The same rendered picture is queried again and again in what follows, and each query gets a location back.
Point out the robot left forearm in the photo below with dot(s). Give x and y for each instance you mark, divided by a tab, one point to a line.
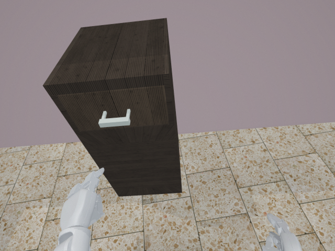
75	238

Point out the drawer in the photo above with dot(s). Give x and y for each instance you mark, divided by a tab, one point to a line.
147	105

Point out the left robot hand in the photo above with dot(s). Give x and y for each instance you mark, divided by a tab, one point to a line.
84	206

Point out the cabinet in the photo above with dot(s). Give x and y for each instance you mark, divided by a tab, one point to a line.
141	160

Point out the right robot hand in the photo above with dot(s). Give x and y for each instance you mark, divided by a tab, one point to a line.
287	241

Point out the handle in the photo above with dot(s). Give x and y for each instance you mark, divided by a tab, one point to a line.
113	122

